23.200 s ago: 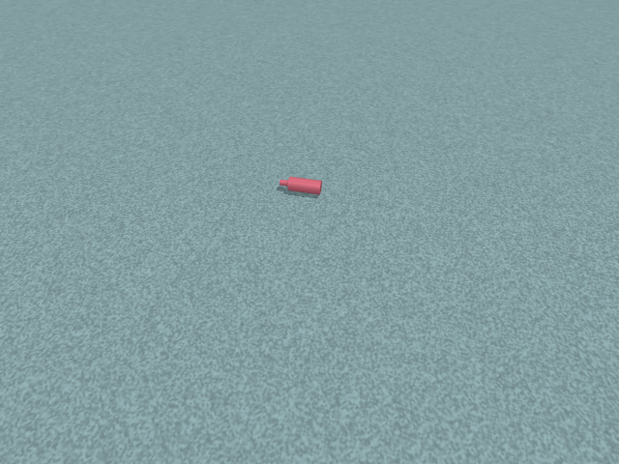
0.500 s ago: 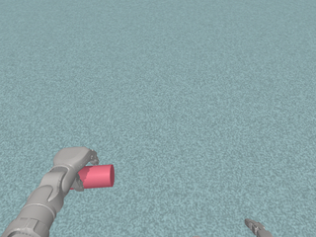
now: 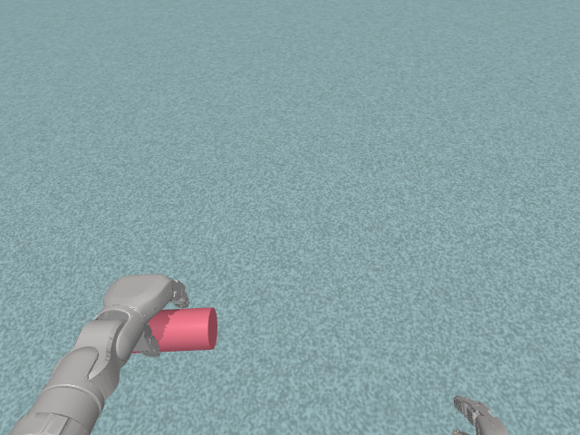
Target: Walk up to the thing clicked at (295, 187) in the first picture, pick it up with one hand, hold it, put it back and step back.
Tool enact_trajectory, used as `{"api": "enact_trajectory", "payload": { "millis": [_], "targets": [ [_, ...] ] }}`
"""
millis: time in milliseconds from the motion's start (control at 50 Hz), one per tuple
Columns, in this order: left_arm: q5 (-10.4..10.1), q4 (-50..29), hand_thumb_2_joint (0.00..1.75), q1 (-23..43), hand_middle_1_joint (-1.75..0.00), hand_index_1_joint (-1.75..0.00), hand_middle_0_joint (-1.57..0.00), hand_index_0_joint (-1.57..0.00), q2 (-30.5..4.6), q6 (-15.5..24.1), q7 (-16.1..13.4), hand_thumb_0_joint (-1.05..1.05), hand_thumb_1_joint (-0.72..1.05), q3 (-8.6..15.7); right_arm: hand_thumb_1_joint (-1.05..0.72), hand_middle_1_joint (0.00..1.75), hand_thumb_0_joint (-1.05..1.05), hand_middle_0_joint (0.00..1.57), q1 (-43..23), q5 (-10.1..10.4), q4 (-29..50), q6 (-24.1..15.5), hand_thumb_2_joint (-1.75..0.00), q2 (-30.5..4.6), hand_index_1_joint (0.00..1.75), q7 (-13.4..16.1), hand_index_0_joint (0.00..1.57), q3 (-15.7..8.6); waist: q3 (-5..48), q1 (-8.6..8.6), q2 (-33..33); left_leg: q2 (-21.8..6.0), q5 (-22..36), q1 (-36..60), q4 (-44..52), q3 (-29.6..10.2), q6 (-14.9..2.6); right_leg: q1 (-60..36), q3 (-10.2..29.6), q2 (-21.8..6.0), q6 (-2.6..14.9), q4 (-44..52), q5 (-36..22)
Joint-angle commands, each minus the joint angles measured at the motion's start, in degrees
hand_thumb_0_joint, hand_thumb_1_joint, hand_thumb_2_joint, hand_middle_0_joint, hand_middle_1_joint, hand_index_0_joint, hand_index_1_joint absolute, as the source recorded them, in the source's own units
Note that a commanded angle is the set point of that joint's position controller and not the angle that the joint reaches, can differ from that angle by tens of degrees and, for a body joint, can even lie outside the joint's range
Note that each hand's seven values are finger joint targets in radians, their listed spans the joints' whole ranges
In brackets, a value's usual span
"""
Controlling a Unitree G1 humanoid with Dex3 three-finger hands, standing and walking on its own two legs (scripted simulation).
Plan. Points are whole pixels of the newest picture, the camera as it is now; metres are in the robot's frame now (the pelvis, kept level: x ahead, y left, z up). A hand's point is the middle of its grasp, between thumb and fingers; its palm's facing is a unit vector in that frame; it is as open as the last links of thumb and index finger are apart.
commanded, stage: hold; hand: left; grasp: from above
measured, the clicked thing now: (153, 330) +0.31 +0.24 -0.09
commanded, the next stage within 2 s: crouch in 1.16 s
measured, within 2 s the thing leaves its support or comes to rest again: neither
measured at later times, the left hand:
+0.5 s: hand (146, 342) +0.26 +0.21 -0.02, palm faces -0.45 -0.02 -0.89, open 8.7 cm
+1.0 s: hand (145, 334) +0.27 +0.22 -0.02, palm faces -0.46 -0.02 -0.89, open 8.8 cm
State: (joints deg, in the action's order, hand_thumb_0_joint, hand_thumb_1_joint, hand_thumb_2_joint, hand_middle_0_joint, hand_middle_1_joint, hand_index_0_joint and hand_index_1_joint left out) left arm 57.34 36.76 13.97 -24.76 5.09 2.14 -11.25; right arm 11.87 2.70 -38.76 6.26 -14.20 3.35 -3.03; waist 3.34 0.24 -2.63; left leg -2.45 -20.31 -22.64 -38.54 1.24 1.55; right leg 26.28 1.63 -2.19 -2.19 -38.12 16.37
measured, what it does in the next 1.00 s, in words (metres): stands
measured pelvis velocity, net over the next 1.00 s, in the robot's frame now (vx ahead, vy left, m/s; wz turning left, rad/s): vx -0.01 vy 0.00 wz -0.01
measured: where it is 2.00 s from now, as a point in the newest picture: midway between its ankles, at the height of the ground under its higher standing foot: outside the picture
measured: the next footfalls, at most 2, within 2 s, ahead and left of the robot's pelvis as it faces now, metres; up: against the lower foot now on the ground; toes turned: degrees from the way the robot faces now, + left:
none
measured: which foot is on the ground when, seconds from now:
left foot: down 0.00-1.00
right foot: down 0.00-1.00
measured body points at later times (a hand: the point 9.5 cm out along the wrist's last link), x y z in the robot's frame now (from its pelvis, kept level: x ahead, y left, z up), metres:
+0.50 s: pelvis -0.03 -0.01 +0.01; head -0.02 -0.03 +0.46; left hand +0.28 +0.21 +0.03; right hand +0.13 -0.26 -0.11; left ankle -0.01 +0.14 -0.72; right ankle +0.03 -0.14 -0.72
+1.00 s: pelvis -0.01 +0.00 +0.01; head -0.01 -0.02 +0.46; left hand +0.29 +0.22 +0.03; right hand +0.15 -0.25 -0.10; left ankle -0.01 +0.14 -0.72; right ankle +0.03 -0.14 -0.72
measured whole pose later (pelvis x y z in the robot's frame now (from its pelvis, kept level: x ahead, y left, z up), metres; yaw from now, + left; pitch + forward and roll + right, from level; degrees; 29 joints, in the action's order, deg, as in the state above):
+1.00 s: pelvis -0.01 +0.00 +0.01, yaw +0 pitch +0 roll +1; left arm 56.7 32.6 12.2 -24.9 5.1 4.7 -11.9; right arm 8.6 3.0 -39.3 4.3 -13.6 5.0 -1.3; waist 0.0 -0.8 -2.6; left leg -2.2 -15.7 -15.3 -30.8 1.9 1.6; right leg 19.5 2.1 -2.3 -2.1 -31.2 12.1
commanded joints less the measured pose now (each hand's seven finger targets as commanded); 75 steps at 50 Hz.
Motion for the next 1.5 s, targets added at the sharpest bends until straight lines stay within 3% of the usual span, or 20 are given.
{"api": "enact_trajectory", "payload": {
  "millis": [0, 60, 460, 500, 540, 580, 640, 660, 740, 820, 840, 880, 960, 1100, 1140, 1200, 1220, 1260, 1360, 1480],
  "targets": [
    [-0.5, -11.8, 0.54, 19.2, -0.42, -0.41, -1.14, -1.16, -12.9, -0.3, -2.1, 0.0, 0.82, 6.5, -0.9, 0.3, 0.0, 0.2, -4.7, 0.1, 8.1, -2.1, -0.9, -7.5, 0.3, 1.0, 0.2, -1.8, 14.3, 0.02, 2.1, 3.7, 14.3, 5.8, 5.8, 1.0, -2.21, -7.7, -1.6, 3.1, 1.76, 6.2, -10.2],
    [-1.0, -12.6, 0.52, 19.0, -0.42, -0.4, -1.13, -1.16, -12.9, -0.5, -1.8, 0.0, 0.81, 6.5, -0.9, 0.3, 0.0, 0.2, -5.8, 0.2, 8.1, -2.3, -0.9, -7.3, 0.3, 1.0, 0.2, -1.4, 12.8, -0.51, 1.5, 3.8, 11.0, 5.5, 7.1, 1.0, -2.13, -7.8, -1.4, 2.9, 1.84, 7.4, -6.3],
    [-1.8, -14.3, 0.46, 17.6, -0.42, -0.39, -1.12, -1.15, -12.8, -0.2, -0.9, 0.0, 0.79, 6.7, -0.9, 0.3, 0.0, 0.2, -9.1, 0.4, 8.2, -4.0, -0.9, -6.6, 0.3, 1.9, 0.2, -0.2, 9.7, -0.85, 2.4, 3.6, 4.7, 6.8, 11.3, 1.0, -2.31, -9.3, -1.3, 2.9, 1.71, 11.2, 0.6],
    [-2.3, -15.1, 0.48, 17.8, -0.42, -0.39, -1.12, -1.15, -13.7, -0.1, -0.5, 0.0, 0.8, 7.5, -0.9, 0.3, 0.0, 0.2, -9.2, 0.5, 8.1, -4.2, -0.9, -6.7, 0.3, 1.9, 0.2, -0.3, 10.5, -1.25, 1.5, 3.6, 5.6, 7.3, 11.6, 1.1, -2.17, -10.0, -1.3, 2.9, 1.78, 11.2, -0.3],
    [-2.2, -15.7, 0.48, 17.8, -0.45, -0.41, -1.12, -1.16, -12.2, -0.2, 0.0, 0.0, 0.82, 6.0, -0.9, 0.3, 0.0, 0.2, -9.7, 0.5, 8.5, -4.4, -0.9, -6.6, 0.3, 2.0, 0.2, -0.1, 10.2, -1.1, 2.2, 3.6, 5.6, 7.7, 11.9, 1.1, -2.27, -10.3, -1.3, 2.9, 1.79, 11.5, -0.2],
    [-2.5, -16.1, 0.49, 17.1, -0.45, -0.42, -1.13, -1.16, -13.7, 0.0, 0.1, 0.0, 0.8, 7.5, -0.91, 0.3, 0.0, 0.2, -9.5, 0.4, 8.3, -4.6, -0.9, -6.7, 0.3, 2.1, 0.2, -0.1, 9.9, -1.34, 2.0, 3.6, 5.4, 7.9, 12.1, 1.1, -2.26, -10.4, -1.3, 2.9, 1.78, 11.9, -0.2],
    [-2.1, -15.6, 0.5, 17.0, -0.45, -0.42, -1.12, -1.16, -11.9, 0.2, 0.8, 0.0, 0.81, 5.5, -0.91, 0.3, 0.0, 0.2, -9.7, 0.4, 8.3, -4.7, -0.9, -6.4, 0.3, 2.2, 0.2, 0.1, 9.5, -0.63, 2.3, 3.4, 6.5, 8.6, 12.5, 0.8, -2.19, -10.2, -1.5, 3.1, 1.96, 11.8, -1.3],
    [-2.0, -15.4, 0.5, 16.0, -0.45, -0.42, -1.11, -1.15, -12.9, 0.2, 0.6, 0.0, 0.79, 6.7, -0.91, 0.3, 0.0, 0.2, -9.3, 0.5, 8.1, -4.7, -0.9, -6.6, 0.3, 2.2, 0.2, 0.0, 10.1, -1.24, 2.1, 3.4, 7.8, 9.2, 12.5, 0.8, -2.1, -10.9, -1.6, 3.1, 2.01, 11.6, -2.5],
    [-2.2, -16.2, 0.49, 18.6, -0.47, -0.43, -1.1, -1.14, -11.7, 0.1, 0.5, 0.0, 0.79, 5.2, -0.91, 0.3, 0.0, 0.2, -9.1, 0.4, 7.7, -4.7, -0.9, -6.3, 0.3, 2.4, 0.2, 0.1, 11.1, -0.48, 1.9, 3.4, 10.9, 10.9, 12.1, 1.0, -2.09, -10.9, -1.8, 3.2, 1.93, 11.6, -5.8],
    [-2.3, -15.6, 0.5, 17.0, -0.47, -0.43, -1.12, -1.16, -12.9, -0.1, -0.1, 0.0, 0.81, 7.2, -0.9, 0.3, 0.0, 0.2, -9.1, 0.5, 7.6, -4.7, -0.9, -6.4, 0.3, 2.4, 0.2, 0.1, 10.5, -1.33, 1.7, 3.7, 10.9, 10.5, 12.4, 1.3, -2.05, -11.6, -1.7, 3.1, 1.89, 12.2, -5.5],
    [-1.9, -14.9, 0.53, 17.2, -0.46, -0.44, -1.13, -1.16, -11.8, -0.3, 0.0, 0.0, 0.8, 5.9, -0.9, 0.3, 0.0, 0.2, -9.4, 0.4, 7.8, -4.6, -0.9, -6.2, 0.3, 2.3, 0.2, 0.2, 10.0, -0.95, 1.7, 3.7, 11.0, 10.5, 12.5, 1.4, -2.02, -11.3, -1.7, 3.0, 1.94, 12.2, -5.6],
    [-1.5, -14.3, 0.53, 15.3, -0.46, -0.43, -1.13, -1.16, -12.8, -0.3, -0.1, 0.0, 0.81, 7.2, -0.9, 0.3, 0.0, 0.2, -9.5, 0.5, 7.7, -4.5, -0.9, -6.3, 0.3, 2.3, 0.2, 0.0, 9.5, -1.38, 2.2, 3.7, 10.9, 10.1, 12.6, 1.2, -2.05, -11.8, -1.8, 3.1, 1.89, 12.5, -5.3],
    [-0.8, -16.3, 0.55, 18.7, -0.47, -0.45, -1.11, -1.14, -13.4, 0.0, 0.3, 0.0, 0.78, 6.8, -0.91, 0.3, 0.0, 0.2, -9.1, 0.4, 7.8, -4.0, -0.9, -6.3, 0.3, 2.2, 0.2, -0.1, 11.2, -1.07, 0.8, 3.6, 13.0, 11.6, 12.6, 1.2, -2.0, -12.6, -1.6, 3.1, 2.06, 12.1, -7.8],
    [-1.8, -14.0, 0.54, 18.1, -0.51, -0.46, -1.11, -1.16, -11.8, 0.0, -0.2, 0.0, 0.81, 5.9, -0.9, 0.3, 0.0, 0.2, -8.0, 0.4, 7.1, -3.8, -0.9, -6.6, 0.3, 2.1, 0.2, -0.5, 11.1, -0.68, 1.5, 3.4, 15.3, 12.0, 12.5, 1.1, -1.83, -12.6, -2.1, 3.3, 2.08, 12.1, -10.1],
    [-1.6, -13.9, 0.53, 16.3, -0.49, -0.45, -1.1, -1.14, -13.0, 0.1, -0.2, 0.0, 0.8, 7.3, -0.9, 0.3, 0.0, 0.2, -7.6, 0.5, 7.3, -3.7, -0.9, -6.8, 0.3, 2.0, 0.2, -0.8, 11.8, -1.21, 0.4, 3.2, 16.8, 12.2, 12.7, 1.0, -1.6, -13.1, -2.2, 3.4, 2.31, 11.7, -11.2],
    [-0.9, -14.4, 0.51, 18.2, -0.48, -0.44, -1.09, -1.13, -11.2, 0.3, 0.0, 0.0, 0.78, 4.8, -0.9, 0.3, 0.0, 0.2, -7.5, 0.5, 7.5, -3.4, -0.9, -6.6, 0.3, 1.8, 0.2, -0.9, 11.6, -0.56, 0.7, 3.1, 17.8, 12.7, 12.5, 0.9, -1.57, -13.4, -2.3, 3.4, 2.43, 11.6, -12.2],
    [-0.9, -14.7, 0.51, 18.8, -0.47, -0.43, -1.09, -1.13, -12.9, 0.3, -0.3, 0.0, 0.78, 6.4, -0.9, 0.3, 0.0, 0.2, -7.7, 0.5, 7.4, -3.4, -0.9, -6.8, 0.3, 1.8, 0.2, -1.0, 12.2, -1.17, 0.3, 3.3, 18.1, 12.6, 12.5, 0.8, -1.58, -13.7, -2.4, 3.3, 2.34, 11.7, -12.4],
    [-1.4, -13.9, 0.46, 18.1, -0.51, -0.42, -0.96, -1.06, -12.4, 0.5, -0.4, 0.0, 0.75, 6.3, -0.87, 0.3, 0.0, 0.2, -7.1, 0.5, 7.3, -3.2, -0.89, -6.8, 0.3, 1.8, 0.2, -1.0, 12.1, -0.72, 1.2, 3.3, 17.8, 12.6, 12.4, 0.9, -1.74, -13.9, -2.2, 3.3, 2.21, 11.8, -12.3],
    [-0.9, -10.2, 0.53, 14.8, -0.52, -0.47, -1.08, -1.13, -10.9, 1.2, -2.1, 0.0, 0.78, 6.4, -0.89, 0.3, 0.0, 0.2, -6.8, 0.3, 7.3, -2.6, -0.9, -6.9, 0.3, 1.5, 0.2, -1.1, 9.7, -0.2, 3.5, 3.3, 17.2, 10.5, 11.6, 0.7, -1.77, -12.0, -2.5, 3.2, 2.14, 11.5, -12.0],
    [2.8, -3.3, 0.55, 16.0, -0.51, -0.47, -1.07, -1.1, -10.3, 3.6, -7.9, 0.0, 0.75, 6.9, -0.9, 0.3, 0.0, 0.2, -4.7, -0.5, 6.0, -1.6, -0.9, -6.9, 0.3, 0.8, 0.2, -1.9, 10.5, 1.21, 3.5, 3.6, 17.1, 5.9, 6.7, 0.7, -1.53, -7.0, -2.4, 2.8, 2.16, 7.1, -12.4]
  ]
}}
